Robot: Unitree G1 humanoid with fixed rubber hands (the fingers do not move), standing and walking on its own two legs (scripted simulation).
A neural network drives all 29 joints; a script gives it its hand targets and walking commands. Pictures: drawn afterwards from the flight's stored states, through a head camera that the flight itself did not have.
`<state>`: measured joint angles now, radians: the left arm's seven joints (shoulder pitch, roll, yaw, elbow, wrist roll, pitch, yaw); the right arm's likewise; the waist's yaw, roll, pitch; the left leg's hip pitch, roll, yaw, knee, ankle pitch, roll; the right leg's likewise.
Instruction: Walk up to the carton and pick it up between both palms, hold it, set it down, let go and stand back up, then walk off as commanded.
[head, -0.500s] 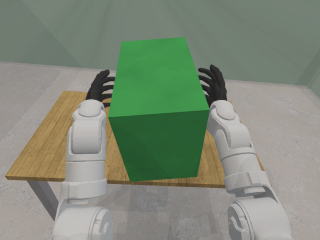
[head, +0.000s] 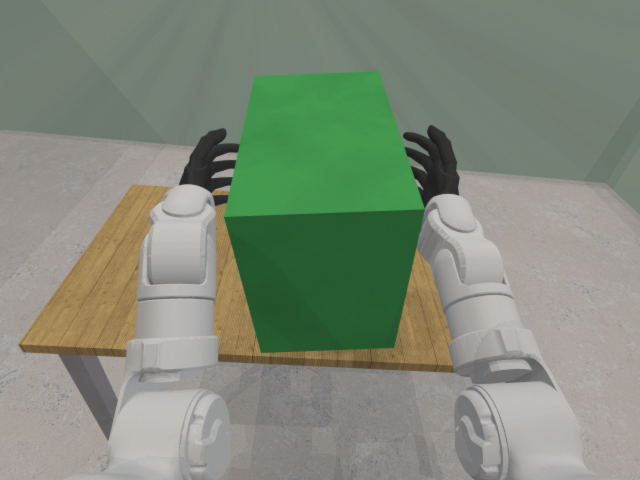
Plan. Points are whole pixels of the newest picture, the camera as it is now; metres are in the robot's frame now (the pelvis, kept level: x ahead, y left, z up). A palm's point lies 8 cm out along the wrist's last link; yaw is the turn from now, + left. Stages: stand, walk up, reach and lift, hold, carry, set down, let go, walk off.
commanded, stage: hold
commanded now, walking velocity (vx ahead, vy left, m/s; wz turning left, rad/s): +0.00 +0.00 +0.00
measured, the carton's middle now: (322, 207) +0.46 +0.00 +0.16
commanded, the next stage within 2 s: none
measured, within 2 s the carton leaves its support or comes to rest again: neither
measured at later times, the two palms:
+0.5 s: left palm (199, 201) +0.37 +0.15 +0.22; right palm (432, 197) +0.39 -0.13 +0.23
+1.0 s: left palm (202, 192) +0.39 +0.15 +0.22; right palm (432, 190) +0.40 -0.13 +0.23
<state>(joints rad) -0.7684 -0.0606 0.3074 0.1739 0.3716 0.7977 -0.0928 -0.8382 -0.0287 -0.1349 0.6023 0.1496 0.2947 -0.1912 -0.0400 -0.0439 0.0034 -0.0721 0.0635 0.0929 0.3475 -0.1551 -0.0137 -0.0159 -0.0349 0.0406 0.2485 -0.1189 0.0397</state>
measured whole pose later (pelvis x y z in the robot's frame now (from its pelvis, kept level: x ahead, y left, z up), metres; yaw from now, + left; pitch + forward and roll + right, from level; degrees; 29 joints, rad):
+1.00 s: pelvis +0.01 +0.00 +0.00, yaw +0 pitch -6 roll -1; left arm -0.77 -0.06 0.30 0.17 0.37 0.80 -0.09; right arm -0.84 -0.03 -0.13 0.60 0.15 0.28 -0.19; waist -0.04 -0.06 0.01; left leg -0.07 0.06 0.09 0.35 -0.17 -0.01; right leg -0.01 -0.03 0.04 0.25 -0.13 0.05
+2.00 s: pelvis +0.02 +0.00 +0.00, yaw +0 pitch -5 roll -1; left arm -0.72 -0.06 0.26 0.10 0.37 0.83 -0.05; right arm -0.82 -0.03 -0.10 0.58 0.15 0.28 -0.20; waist -0.04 -0.05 0.01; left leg -0.07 0.06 0.09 0.34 -0.18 -0.02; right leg -0.01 -0.03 0.04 0.25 -0.15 0.05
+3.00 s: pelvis +0.02 +0.00 +0.00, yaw +1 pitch -6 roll -1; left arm -0.76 -0.06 0.32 0.16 0.39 0.65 -0.12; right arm -0.84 -0.01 -0.13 0.59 0.15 0.11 -0.21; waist -0.04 -0.06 0.02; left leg -0.05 0.06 0.09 0.34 -0.18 -0.02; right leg 0.01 -0.03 0.04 0.25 -0.15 0.05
